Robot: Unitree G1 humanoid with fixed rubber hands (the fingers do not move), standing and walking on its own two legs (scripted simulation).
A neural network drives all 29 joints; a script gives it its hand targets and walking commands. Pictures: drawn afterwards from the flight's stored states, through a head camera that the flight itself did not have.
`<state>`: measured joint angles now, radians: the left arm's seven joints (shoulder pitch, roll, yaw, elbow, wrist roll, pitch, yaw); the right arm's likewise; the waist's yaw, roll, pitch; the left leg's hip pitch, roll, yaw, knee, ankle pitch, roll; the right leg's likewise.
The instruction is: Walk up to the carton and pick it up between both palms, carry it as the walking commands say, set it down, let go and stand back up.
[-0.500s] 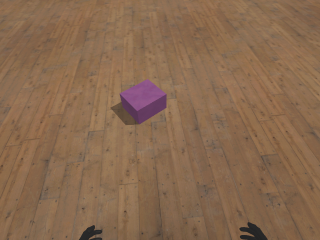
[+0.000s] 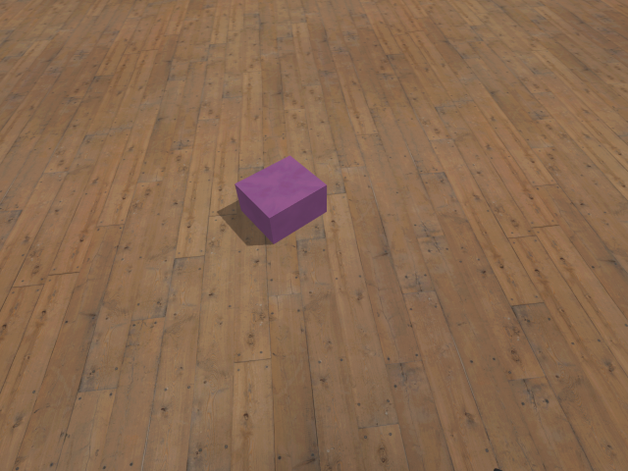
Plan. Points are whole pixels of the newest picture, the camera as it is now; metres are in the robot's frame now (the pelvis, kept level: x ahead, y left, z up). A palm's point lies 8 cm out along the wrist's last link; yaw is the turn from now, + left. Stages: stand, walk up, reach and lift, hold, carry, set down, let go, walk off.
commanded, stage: stand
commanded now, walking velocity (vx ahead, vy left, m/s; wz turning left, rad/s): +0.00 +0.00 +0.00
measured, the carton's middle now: (282, 198) +1.24 +0.17 -0.69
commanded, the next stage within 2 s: walk up in 0.30 s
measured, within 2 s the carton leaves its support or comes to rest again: neither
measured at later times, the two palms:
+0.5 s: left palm out of the picture +0.01 +0.22 -0.13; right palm out of the picture +0.01 -0.22 -0.14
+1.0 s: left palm (119, 425) +0.20 +0.31 -0.12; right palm out of the picture +0.08 -0.19 -0.11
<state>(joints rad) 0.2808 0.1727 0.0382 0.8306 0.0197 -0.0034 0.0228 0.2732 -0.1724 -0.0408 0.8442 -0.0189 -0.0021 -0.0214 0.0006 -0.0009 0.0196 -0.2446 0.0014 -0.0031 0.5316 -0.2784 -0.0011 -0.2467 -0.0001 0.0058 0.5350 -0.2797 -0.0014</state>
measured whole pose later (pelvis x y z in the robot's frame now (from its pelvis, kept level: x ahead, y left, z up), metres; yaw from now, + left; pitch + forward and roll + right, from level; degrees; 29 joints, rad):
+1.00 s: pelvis +0.12 +0.06 +0.00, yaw +5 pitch -2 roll +0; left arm 0.26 0.26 0.01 0.79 0.06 -0.03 -0.05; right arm 0.55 -0.20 -0.01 0.86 -0.04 -0.08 -0.01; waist -0.06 -0.05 0.01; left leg -0.13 0.00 0.04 0.48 -0.33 0.02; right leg -0.59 -0.07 -0.04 0.94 -0.22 0.00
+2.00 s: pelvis +0.55 +0.08 -0.02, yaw +11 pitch -2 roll +0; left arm 0.30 0.24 0.01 0.71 0.04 -0.05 -0.01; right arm 0.48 -0.27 -0.03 0.80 -0.05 -0.03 0.01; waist -0.03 0.02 0.05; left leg -0.35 0.05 0.00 1.07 -0.54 0.02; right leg -0.40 -0.05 -0.10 0.73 -0.29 -0.03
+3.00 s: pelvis +0.70 +0.10 +0.00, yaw +11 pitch -3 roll +0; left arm 0.25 0.24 -0.04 0.84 0.01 -0.01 0.00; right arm 0.23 -0.24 0.03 0.89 -0.01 0.00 0.00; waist -0.01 0.01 0.05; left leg -0.23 0.07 0.06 0.53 -0.24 -0.04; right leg -0.22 -0.01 -0.05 0.54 -0.27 -0.01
